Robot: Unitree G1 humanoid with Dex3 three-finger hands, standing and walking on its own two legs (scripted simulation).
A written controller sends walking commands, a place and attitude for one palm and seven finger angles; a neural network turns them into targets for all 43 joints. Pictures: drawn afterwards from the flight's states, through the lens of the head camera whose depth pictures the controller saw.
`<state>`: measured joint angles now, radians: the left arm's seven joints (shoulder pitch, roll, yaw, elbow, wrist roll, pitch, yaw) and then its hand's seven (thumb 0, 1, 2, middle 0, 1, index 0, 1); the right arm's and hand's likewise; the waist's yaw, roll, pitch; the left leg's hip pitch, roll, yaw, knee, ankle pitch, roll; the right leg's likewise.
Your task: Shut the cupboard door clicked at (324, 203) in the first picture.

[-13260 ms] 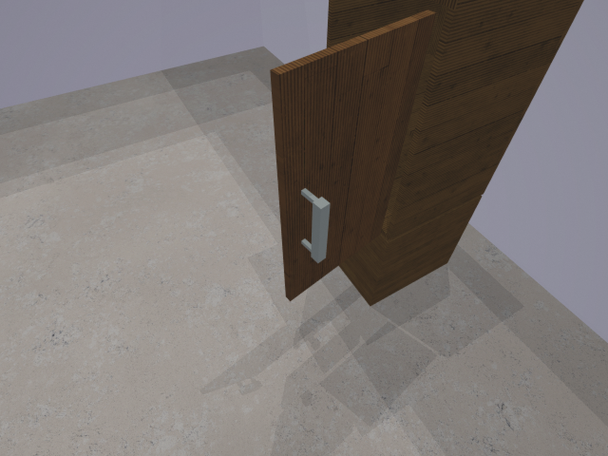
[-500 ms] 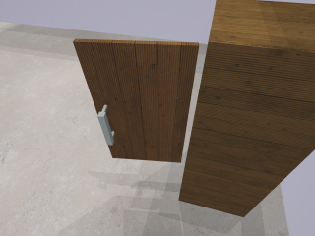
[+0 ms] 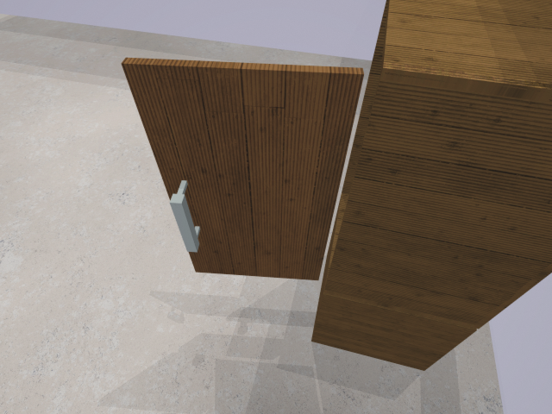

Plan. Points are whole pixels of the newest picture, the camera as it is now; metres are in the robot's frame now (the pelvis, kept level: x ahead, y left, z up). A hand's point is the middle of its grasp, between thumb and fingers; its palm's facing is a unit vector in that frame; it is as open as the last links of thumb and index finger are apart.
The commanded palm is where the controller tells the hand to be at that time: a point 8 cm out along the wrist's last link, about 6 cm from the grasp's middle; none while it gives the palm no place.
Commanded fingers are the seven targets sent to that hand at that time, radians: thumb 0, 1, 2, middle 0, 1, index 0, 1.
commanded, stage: look again from close up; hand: left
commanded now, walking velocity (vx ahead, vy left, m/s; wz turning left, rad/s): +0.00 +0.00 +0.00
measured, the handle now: (188, 217) +0.48 +0.22 -0.07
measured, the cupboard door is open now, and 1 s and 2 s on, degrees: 100 100 100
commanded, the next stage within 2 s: raise the hand and make a fist in 0.28 s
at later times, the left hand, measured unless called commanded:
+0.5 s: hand out of the picture +0.13 +0.19 -0.10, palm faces +0.23 -0.95 -0.21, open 7.3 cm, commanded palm +0.11 +0.22 -0.07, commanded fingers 0.00 0.90 0.90 -0.31 -0.42 -0.31 -0.42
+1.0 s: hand out of the picture +0.12 +0.16 -0.07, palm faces -0.01 -1.00 -0.04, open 5.2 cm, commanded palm +0.11 +0.21 -0.07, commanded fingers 0.00 0.90 0.90 -0.77 -0.92 -0.77 -0.92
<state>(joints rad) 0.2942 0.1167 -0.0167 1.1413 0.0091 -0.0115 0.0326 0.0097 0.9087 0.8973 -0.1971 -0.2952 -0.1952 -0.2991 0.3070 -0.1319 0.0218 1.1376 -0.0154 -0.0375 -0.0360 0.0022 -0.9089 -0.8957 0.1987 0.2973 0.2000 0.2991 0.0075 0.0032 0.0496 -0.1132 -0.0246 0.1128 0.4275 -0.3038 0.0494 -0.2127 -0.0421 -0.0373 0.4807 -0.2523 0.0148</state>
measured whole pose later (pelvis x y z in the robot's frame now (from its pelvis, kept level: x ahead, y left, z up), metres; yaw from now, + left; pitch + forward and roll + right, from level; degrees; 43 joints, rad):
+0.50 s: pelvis +0.01 -0.01 -0.01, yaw +3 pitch +0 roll +1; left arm 0.46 0.20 0.02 0.35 -0.12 -0.01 0.09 0.03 0.93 0.90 -0.21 -0.31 -0.21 -0.31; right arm 0.37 -0.19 0.01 0.95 0.02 -0.26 -0.07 0.02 -0.92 -0.90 0.20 0.30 0.20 0.30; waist -0.02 0.00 0.01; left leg -0.18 -0.03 0.08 0.53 -0.36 0.03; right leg -0.31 -0.06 -0.05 0.67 -0.32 -0.01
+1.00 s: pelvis -0.07 -0.05 -0.13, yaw +5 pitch +15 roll -2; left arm 0.34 0.26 0.16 0.04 -0.32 -0.49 -0.42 0.02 0.90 0.90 -0.59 -0.73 -0.59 -0.73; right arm 0.15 -0.23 0.01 0.51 0.02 -0.27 -0.06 0.01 -0.91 -0.90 0.20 0.30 0.20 0.30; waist 0.06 0.01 -0.13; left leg -1.02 0.01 -0.08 1.35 -0.60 -0.03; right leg -1.04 -0.01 -0.13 1.29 -0.52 -0.06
